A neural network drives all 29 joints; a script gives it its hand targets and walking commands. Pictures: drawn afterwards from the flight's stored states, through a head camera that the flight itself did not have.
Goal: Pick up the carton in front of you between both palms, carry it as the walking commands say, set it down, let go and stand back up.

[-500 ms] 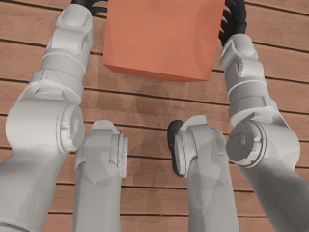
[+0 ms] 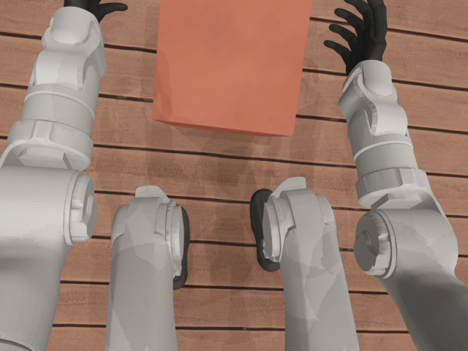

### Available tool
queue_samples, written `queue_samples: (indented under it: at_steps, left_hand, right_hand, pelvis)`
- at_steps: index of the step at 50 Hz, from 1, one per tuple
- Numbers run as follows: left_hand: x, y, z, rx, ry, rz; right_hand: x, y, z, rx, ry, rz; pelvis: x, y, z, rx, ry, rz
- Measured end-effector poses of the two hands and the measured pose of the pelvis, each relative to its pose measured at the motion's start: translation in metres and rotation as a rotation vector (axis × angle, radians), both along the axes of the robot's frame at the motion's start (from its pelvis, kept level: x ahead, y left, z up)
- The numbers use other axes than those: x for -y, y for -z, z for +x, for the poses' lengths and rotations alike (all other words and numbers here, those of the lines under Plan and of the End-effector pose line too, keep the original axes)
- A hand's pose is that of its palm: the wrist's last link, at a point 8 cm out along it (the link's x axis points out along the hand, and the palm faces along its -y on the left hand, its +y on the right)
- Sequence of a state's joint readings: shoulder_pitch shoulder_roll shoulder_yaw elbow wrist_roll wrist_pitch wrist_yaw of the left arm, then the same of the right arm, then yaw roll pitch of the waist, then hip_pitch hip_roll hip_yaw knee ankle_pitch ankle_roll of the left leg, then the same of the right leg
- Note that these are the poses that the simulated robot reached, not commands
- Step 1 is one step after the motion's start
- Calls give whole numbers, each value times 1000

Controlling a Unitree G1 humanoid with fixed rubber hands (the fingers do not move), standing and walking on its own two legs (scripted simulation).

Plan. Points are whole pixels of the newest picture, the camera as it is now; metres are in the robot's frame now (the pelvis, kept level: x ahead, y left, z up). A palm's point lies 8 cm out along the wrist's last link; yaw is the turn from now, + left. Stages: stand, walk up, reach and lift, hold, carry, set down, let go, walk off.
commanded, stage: set down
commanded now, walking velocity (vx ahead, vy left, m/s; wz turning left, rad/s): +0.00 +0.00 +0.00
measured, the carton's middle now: (226, 76) +0.51 -0.02 -0.28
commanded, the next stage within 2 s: let go in 0.78 s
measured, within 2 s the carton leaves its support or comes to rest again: neither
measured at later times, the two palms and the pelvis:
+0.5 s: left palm out of the picture +0.56 +0.19 +0.02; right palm (467, 12) +0.50 -0.21 +0.02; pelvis +0.02 +0.00 +0.13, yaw +1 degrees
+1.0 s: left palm out of the picture +0.51 +0.20 +0.15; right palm out of the picture +0.47 -0.20 +0.15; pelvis +0.05 +0.00 +0.26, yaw +2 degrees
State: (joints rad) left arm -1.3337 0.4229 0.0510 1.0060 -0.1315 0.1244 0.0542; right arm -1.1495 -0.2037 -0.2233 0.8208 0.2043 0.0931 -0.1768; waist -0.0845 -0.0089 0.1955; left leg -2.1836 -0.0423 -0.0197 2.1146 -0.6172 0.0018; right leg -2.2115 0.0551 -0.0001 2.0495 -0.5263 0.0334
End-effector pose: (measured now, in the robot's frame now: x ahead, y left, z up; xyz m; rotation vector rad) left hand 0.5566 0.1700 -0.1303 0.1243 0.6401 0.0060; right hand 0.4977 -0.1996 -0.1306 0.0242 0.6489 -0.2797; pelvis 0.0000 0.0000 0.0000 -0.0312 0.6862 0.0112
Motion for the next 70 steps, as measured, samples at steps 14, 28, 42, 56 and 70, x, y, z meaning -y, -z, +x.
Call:
queue_samples:
  at_steps: [14, 28, 42, 56, 70]
  left_hand:
    - [-11, -89, 1, -7, -10, -7]
    - [-17, -171, 2, -1, 16, -8]
    - [-21, -253, -3, -11, 19, -2]
    - [-38, -307, -97, -89, -89, 84]
    - [-45, -377, -169, -102, -66, 75]
  right_hand:
    - [2, -89, -1, 8, 1, -9]
    - [7, -173, -2, 17, 1, -14]
    - [7, -254, -6, 12, -20, -19]
    - [17, -313, -70, -124, -242, -98]
    - [36, -390, -146, -148, -255, -92]
  pelvis:
    - [1, -71, 5, -111, -6, 6]
    - [-3, -146, 20, -141, -12, 1]
    - [-4, -222, 37, -113, -17, 5]
    - [4, -293, 72, 41, -29, 28]
    - [10, -342, 114, 303, -17, 36]
